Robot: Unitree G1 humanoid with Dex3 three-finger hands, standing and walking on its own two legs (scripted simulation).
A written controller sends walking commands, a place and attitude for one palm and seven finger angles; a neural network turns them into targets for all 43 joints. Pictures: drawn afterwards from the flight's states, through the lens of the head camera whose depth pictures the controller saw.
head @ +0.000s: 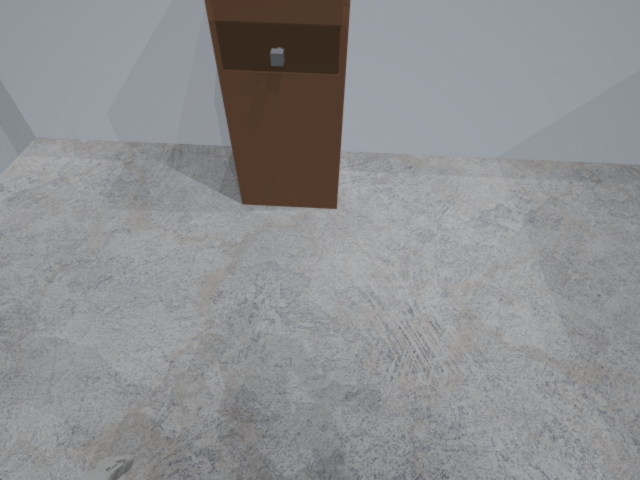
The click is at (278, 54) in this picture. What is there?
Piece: drawer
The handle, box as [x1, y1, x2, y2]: [270, 47, 284, 65]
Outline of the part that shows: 281,47 271,49 271,65 283,64 283,49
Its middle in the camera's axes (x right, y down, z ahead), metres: -0.14 -0.59 +1.23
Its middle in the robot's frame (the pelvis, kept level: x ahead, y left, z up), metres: +1.31 +0.20 -0.06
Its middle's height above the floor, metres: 0.71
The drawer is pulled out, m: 0.00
